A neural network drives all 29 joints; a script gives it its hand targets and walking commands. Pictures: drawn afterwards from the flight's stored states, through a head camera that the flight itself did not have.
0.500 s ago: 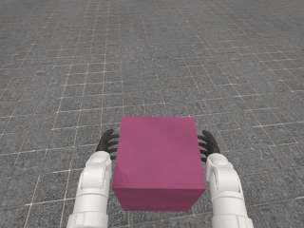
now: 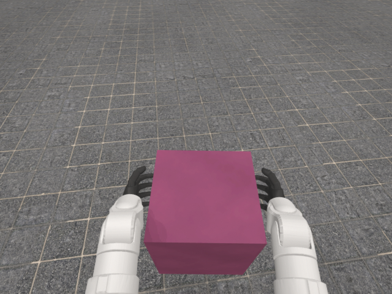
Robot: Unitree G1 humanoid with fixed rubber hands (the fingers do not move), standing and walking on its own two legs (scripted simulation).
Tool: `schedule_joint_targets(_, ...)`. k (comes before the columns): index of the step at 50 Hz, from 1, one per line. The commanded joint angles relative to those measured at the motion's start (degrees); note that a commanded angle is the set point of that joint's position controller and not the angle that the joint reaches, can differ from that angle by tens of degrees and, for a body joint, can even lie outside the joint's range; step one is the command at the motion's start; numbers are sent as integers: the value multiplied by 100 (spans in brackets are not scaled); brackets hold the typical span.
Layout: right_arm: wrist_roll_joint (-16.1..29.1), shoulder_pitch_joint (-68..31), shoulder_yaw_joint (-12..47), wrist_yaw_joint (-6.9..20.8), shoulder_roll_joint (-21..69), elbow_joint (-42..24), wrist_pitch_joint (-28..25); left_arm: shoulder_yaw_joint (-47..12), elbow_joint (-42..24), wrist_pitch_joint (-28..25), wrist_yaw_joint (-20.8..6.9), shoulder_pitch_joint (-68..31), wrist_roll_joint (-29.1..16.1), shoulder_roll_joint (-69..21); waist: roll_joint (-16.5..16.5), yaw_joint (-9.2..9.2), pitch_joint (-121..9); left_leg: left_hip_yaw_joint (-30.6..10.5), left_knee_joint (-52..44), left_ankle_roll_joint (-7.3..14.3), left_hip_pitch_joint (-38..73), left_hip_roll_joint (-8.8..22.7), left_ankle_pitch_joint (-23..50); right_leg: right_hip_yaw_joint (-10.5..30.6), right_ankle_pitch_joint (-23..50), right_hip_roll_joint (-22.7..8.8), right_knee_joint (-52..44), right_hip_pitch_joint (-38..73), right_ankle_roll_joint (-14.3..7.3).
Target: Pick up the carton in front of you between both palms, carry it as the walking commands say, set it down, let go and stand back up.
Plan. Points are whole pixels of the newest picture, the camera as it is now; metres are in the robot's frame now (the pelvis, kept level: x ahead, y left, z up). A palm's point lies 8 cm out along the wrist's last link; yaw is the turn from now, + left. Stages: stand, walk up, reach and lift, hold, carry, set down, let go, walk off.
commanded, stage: carry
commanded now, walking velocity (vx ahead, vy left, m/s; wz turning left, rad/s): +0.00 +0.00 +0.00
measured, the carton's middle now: (202, 216) +0.30 +0.00 -0.04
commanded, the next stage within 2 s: none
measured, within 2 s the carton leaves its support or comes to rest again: neither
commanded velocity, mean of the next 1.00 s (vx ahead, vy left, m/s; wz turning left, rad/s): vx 0.30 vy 0.00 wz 0.00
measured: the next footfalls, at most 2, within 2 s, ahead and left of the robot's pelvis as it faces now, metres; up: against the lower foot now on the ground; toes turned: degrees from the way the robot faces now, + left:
right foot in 1.06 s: +0.38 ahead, -0.11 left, +0.00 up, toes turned -1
left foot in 1.36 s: +0.44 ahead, +0.11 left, +0.00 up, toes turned -16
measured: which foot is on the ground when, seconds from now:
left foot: down 0.00-1.00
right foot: down 0.00-0.68, up 0.70-1.00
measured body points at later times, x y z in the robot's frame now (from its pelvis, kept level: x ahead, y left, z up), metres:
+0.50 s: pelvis +0.01 -0.01 +0.00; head -0.01 +0.00 +0.45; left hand +0.30 +0.15 +0.03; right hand +0.30 -0.16 +0.03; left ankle +0.09 +0.12 -0.72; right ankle -0.07 -0.08 -0.73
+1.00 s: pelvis +0.19 +0.01 +0.02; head +0.21 +0.01 +0.47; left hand +0.49 +0.17 +0.05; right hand +0.49 -0.14 +0.05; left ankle +0.10 +0.12 -0.73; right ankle +0.30 -0.12 -0.70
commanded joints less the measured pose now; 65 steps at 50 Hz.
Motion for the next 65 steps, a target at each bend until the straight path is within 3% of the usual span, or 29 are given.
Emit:
schedule_joint_targets(1,1434,-2609,3269,1300,5091,-337,-194,-3306,-458,-252,-1359,-2710,-1496,-5097,7,12,-1554,-508,-105,91,1341,395,1047,555,1654,-672,-689,-294,-29)
schedule_joint_targets(19,1449,-2627,3287,1299,5111,-364,-186,-3320,-486,-246,-1370,-2732,-1521,-5108,-7,14,-1559,-471,-91,62,1308,387,1042,553,1756,-686,-651,-317,-46)
schedule_joint_targets(21,1463,-2668,3315,1300,5169,-392,-190,-3322,-504,-249,-1366,-2750,-1517,-5097,-177,40,-1456,-284,-306,-23,1259,312,-228,688,441,-830,-1260,-252,-86)
schedule_joint_targets(23,1498,-2875,3331,1303,5157,-505,-209,-3327,-584,-258,-1363,-2916,-1513,-5097,-618,94,-874,142,147,-196,586,-19,-1379,1458,-1507,-1259,-2298,-203,-422)
schedule_joint_targets(24,1503,-3045,3318,1309,5136,-558,-226,-3297,-593,-268,-1363,-3005,-1515,-5111,-770,125,-510,141,560,-221,141,-46,-1406,1897,-1795,-1555,-2666,-146,-589)
schedule_joint_targets(26,1537,-3211,3302,1317,5117,-546,-261,-3277,-608,-302,-1345,-3080,-1490,-5094,-620,168,-235,-132,994,-181,-728,118,-1393,2057,-1125,-1779,-2835,434,-768)
schedule_joint_targets(28,1586,-3072,3310,1309,5090,-464,-271,-3391,-667,-317,-1318,-3087,-1544,-5099,-484,161,-481,-120,864,-83,-1090,48,-1331,1644,741,-1640,-2405,1401,-761)
schedule_joint_targets(30,1599,-2831,3308,1300,5034,-392,-255,-3455,-667,-293,-1291,-2905,-1536,-5082,-523,163,-866,37,415,-44,-793,-182,-1355,1204,2204,-1471,-1884,1904,-679)
schedule_joint_targets(32,1562,-2537,3252,1290,4994,-309,-233,-3410,-606,-251,-1270,-2640,-1460,-5041,-473,59,-1238,334,-680,10,579,-454,-800,524,2797,-1173,-1088,1558,-392)
schedule_joint_targets(33,1526,-2413,3201,1286,5010,-235,-215,-3378,-556,-232,-1266,-2492,-1411,-5011,-279,-13,-1614,189,-992,76,2069,-336,-378,67,3029,-932,-331,813,-133)
schedule_joint_targets(34,1433,-2159,3111,1276,4961,-151,-191,-3373,-579,-194,-1276,-2505,-1367,-4965,537,-136,-2004,-1379,-1298,552,3441,657,-603,-259,2308,-571,965,-554,239)
schedule_joint_targets(35,1297,-2018,3024,1256,4927,-98,-189,-3358,-573,-173,-1298,-2546,-1383,-4980,1684,-203,-1979,-3244,-1538,1223,4227,1671,245,-53,316,-3,2009,-2186,363)
schedule_joint_targets(36,1252,-2012,2963,1239,4914,-105,-213,-3358,-529,-196,-1316,-2567,-1409,-4994,1406,-183,-1769,-3420,-1565,1486,4199,1928,1023,508,-798,-67,2677,-2790,275)
schedule_joint_targets(37,1292,-2078,3002,1230,4989,-172,-247,-3333,-499,-252,-1332,-2544,-1433,-5030,840,-180,-1668,-3098,-1539,1460,4053,1927,1261,779,-822,-213,3023,-3055,180)
schedule_joint_targets(38,1374,-2192,3124,1230,5063,-311,-306,-3388,-513,-314,-1346,-2532,-1485,-5093,417,-148,-1715,-2753,-1600,1225,3925,1815,859,917,-651,-400,2854,-3080,105)
schedule_joint_targets(39,1464,-2383,3293,1230,5151,-515,-372,-3485,-585,-375,-1355,-2580,-1548,-5163,262,-124,-1581,-2377,-1820,987,3589,1693,435,887,-403,-508,2345,-2947,96)
schedule_joint_targets(40,1559,-2570,3454,1234,5204,-719,-425,-3567,-670,-430,-1353,-2617,-1600,-5220,312,-112,-1509,-1967,-2018,816,3304,1535,215,734,-75,-486,1867,-2696,122)
schedule_joint_targets(43,1842,-2912,3882,1235,5219,-1163,-479,-3924,-1120,-515,-1276,-2784,-1805,-5220,702,-113,-1503,-1295,-2166,713,3058,1225,-8,403,705,-359,993,-2331,245)
schedule_joint_targets(48,1683,-2213,3743,1149,4760,-1154,-203,-3860,-1372,-239,-1159,-2424,-1701,-4755,977,-113,-1295,-667,-2118,572,2800,991,162,-5,1688,-204,-233,-1736,222)
schedule_joint_targets(50,1488,-2024,3513,1109,4589,-1026,-126,-3672,-1196,-157,-1158,-2337,-1578,-4595,1000,-113,-1167,-477,-1808,471,2786,938,477,-145,1794,-161,-582,-1467,176)
schedule_joint_targets(52,1330,-1987,3306,1075,4490,-867,-70,-3424,-874,-121,-1159,-2147,-1455,-4511,672,-12,-1226,9,-689,208,2360,603,973,-539,1913,106,-1149,-379,130)
schedule_joint_targets(53,1270,-1920,3241,1059,4454,-743,-47,-3326,-738,-108,-1167,-2125,-1399,-4514,492,22,-1421,194,114,30,1726,449,1143,-353,2058,-66,-1176,609,60)
schedule_joint_targets(54,1241,-1957,3202,1057,4431,-715,-11,-3214,-609,-80,-1177,-2003,-1331,-4445,-402,117,-1766,307,1438,-226,976,166,-319,992,2863,-1186,-1376,1456,-59)
schedule_joint_targets(55,1271,-1950,3244,1087,4520,-636,21,-2997,-487,-89,-1193,-1909,-1291,-4416,-1618,156,-1965,-24,2472,-423,-556,-461,-1952,2653,3543,-2150,-1574,2475,-884)
schedule_joint_targets(56,1335,-1962,3361,1106,4558,-604,6,-2975,-445,-145,-1235,-1870,-1366,-4532,-1536,150,-1984,-529,3086,-309,-991,-342,-2651,2747,4438,-2330,-1584,2534,-1161)
schedule_joint_targets(57,1405,-2029,3434,1135,4698,-642,-60,-3069,-488,-223,-1273,-1911,-1431,-4699,-1179,141,-1989,-797,3308,-230,-991,-240,-2709,2299,5291,-2231,-1493,2312,-1178)
schedule_joint_targets(59,1527,-2218,3638,1185,4973,-729,-259,-3171,-545,-400,-1323,-2017,-1501,-4951,-468,112,-2012,-981,2298,-136,-736,71,-2321,1521,5192,-1978,-1519,1888,-840)
schedule_joint_targets(61,1573,-2271,3782,1190,5166,-805,-457,-3410,-772,-586,-1351,-2279,-1649,-5133,-574,96,-2062,-723,1113,-170,-21,-120,-1924,886,4893,-1632,-1581,1498,-580)
schedule_joint_targets(65,1706,-2329,4077,1130,5197,-1205,-584,-3870,-1251,-707,-1346,-2497,-1860,-5175,-821,87,-2283,-293,-101,-197,839,-266,-636,304,4477,-1390,-1280,1233,-507)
